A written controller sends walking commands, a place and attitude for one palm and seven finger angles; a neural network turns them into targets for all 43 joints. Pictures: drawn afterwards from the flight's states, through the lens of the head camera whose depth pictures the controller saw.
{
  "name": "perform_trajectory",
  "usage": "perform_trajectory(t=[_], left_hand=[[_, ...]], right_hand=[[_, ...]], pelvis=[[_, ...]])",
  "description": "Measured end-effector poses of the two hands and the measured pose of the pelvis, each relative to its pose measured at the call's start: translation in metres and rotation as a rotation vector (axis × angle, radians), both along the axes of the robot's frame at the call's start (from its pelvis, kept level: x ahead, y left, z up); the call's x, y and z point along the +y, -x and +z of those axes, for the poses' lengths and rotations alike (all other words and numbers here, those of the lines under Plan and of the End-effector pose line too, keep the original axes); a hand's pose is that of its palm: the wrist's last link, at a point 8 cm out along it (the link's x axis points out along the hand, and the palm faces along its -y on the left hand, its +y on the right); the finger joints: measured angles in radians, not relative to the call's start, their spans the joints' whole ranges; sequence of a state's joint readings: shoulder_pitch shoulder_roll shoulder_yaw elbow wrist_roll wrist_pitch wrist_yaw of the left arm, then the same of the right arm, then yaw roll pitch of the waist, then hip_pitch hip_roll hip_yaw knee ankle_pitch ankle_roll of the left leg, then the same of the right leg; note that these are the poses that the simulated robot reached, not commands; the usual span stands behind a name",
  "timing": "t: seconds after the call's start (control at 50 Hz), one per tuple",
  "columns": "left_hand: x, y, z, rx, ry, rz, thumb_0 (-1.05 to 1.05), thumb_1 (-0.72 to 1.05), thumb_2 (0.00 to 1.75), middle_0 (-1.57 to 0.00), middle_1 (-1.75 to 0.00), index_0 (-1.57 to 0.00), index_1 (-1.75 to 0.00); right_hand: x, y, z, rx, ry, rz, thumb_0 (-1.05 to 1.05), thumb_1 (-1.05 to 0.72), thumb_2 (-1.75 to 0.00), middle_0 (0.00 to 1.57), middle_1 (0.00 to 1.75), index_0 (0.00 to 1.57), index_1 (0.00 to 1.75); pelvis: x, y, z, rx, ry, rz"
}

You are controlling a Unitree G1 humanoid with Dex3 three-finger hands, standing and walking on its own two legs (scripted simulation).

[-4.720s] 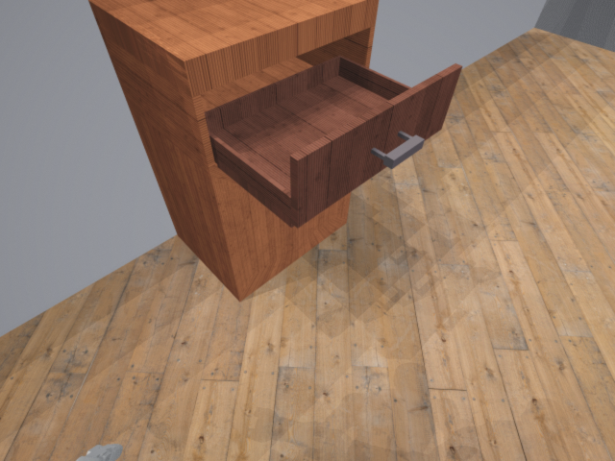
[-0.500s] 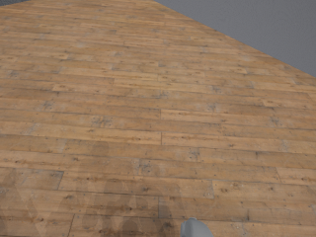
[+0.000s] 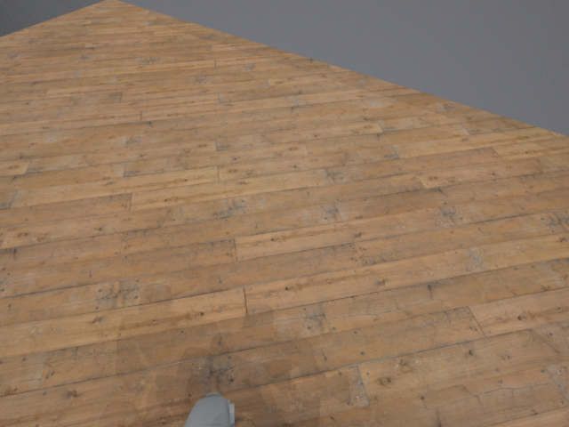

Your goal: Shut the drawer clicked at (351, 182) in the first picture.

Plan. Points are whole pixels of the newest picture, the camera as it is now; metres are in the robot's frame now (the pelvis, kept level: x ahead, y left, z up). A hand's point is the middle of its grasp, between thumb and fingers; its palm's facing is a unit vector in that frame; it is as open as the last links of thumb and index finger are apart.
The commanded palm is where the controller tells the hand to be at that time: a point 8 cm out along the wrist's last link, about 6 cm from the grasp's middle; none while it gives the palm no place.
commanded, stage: walk to a spot facing it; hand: left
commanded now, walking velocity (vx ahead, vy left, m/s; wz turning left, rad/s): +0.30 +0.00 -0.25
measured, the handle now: out of the picture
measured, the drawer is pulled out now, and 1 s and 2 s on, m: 0.30 0.30 0.30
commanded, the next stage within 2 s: none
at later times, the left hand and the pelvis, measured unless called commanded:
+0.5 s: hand (146, 411) +0.18 +0.24 -0.18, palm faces +0.15 -0.98 -0.15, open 7.3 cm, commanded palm none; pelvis +0.14 +0.06 +0.00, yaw +6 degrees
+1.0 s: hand out of the picture +0.15 +0.23 -0.15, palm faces +0.41 -0.88 -0.26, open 7.4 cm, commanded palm none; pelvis +0.15 +0.02 +0.00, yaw +26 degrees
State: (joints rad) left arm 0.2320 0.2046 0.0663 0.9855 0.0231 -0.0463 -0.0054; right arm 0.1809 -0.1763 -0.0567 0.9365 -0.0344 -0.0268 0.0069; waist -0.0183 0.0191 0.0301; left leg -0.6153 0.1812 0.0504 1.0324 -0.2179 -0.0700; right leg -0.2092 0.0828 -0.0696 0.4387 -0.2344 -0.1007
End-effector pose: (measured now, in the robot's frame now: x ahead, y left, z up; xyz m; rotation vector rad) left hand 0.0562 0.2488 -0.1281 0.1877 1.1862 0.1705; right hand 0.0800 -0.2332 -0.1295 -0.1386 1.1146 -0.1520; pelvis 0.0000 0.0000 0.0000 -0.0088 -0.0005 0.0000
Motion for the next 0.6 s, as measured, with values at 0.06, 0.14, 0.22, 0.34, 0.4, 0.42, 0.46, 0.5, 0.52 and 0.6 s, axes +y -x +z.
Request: perform_trajectory(t=[0.06,0.14,0.22,0.34,0.4,0.42,0.46,0.5,0.52,0.6], left_hand=[[0.009,0.004,-0.003,0.049,0.003,0.031,-0.01,0.93,0.9,-0.2,-0.3,-0.2,-0.3],[0.018,0.01,-0.012,0.134,0.026,0.074,0.0,0.92,0.9,-0.2,-0.3,-0.2,-0.3],[0.027,0.01,-0.03,0.227,0.063,0.114,0.0,0.91,0.9,-0.2,-0.3,-0.2,-0.3],[0.035,-0.026,-0.035,0.251,0.095,0.11,0.01,0.91,0.9,-0.19,-0.3,-0.2,-0.3],[0.038,-0.059,-0.03,0.185,0.103,0.117,0.01,0.91,0.9,-0.19,-0.3,-0.2,-0.3],[0.039,-0.069,-0.029,0.161,0.103,0.119,0.01,0.91,0.9,-0.19,-0.3,-0.2,-0.3],[0.041,-0.089,-0.025,0.114,0.099,0.125,0.01,0.91,0.9,-0.19,-0.3,-0.2,-0.3],[0.043,-0.107,-0.021,0.07,0.09,0.132,0.0,0.91,0.9,-0.19,-0.3,-0.2,-0.3],[0.044,-0.116,-0.019,0.05,0.085,0.135,0.0,0.91,0.9,-0.19,-0.3,-0.2,-0.3],[0.046,-0.144,-0.01,-0.018,0.056,0.145,0.0,0.91,0.9,-0.19,-0.3,-0.2,-0.3]], right_hand=[[0.009,-0.052,0.009,-0.061,0.004,0.038,0.0,-0.91,-0.9,0.2,0.3,0.2,0.3],[0.026,-0.111,0.016,-0.104,0.016,0.082,0.0,-0.91,-0.9,0.2,0.3,0.2,0.3],[0.049,-0.156,0.013,-0.121,0.042,0.114,0.0,-0.91,-0.9,0.2,0.3,0.2,0.3],[0.074,-0.15,0.007,-0.024,0.043,0.096,0.0,-0.91,-0.9,0.2,0.3,0.2,0.3],[0.072,-0.135,0.006,0.049,0.055,0.06,-0.01,-0.94,-0.9,0.2,0.3,0.2,0.3],[0.069,-0.131,0.006,0.073,0.061,0.058,-0.01,-0.94,-0.9,0.2,0.3,0.2,0.3],[0.064,-0.123,0.006,0.119,0.069,0.06,-0.01,-0.95,-0.9,0.2,0.3,0.2,0.3],[0.058,-0.115,0.005,0.158,0.073,0.059,-0.01,-0.94,-0.9,0.2,0.3,0.2,0.3],[0.056,-0.113,0.005,0.174,0.073,0.059,-0.01,-0.94,-0.9,0.2,0.3,0.2,0.3],[0.044,-0.107,0.002,0.215,0.068,0.062,0.0,-0.92,-0.9,0.2,0.3,0.2,0.3]], pelvis=[[0.007,-0.025,0.001,0.001,0.009,-0.009],[0.022,-0.06,-0.001,-0.002,0.02,-0.017],[0.042,-0.098,-0.011,-0.014,0.029,-0.004],[0.06,-0.125,-0.007,-0.033,0.014,0.014],[0.065,-0.131,-0.003,-0.026,0.018,0.043],[0.066,-0.133,-0.002,-0.022,0.019,0.054],[0.066,-0.136,0.0,-0.014,0.02,0.077],[0.065,-0.139,0.001,-0.007,0.021,0.1],[0.063,-0.14,0.001,-0.003,0.022,0.112],[0.054,-0.145,0.001,0.01,0.024,0.159]])
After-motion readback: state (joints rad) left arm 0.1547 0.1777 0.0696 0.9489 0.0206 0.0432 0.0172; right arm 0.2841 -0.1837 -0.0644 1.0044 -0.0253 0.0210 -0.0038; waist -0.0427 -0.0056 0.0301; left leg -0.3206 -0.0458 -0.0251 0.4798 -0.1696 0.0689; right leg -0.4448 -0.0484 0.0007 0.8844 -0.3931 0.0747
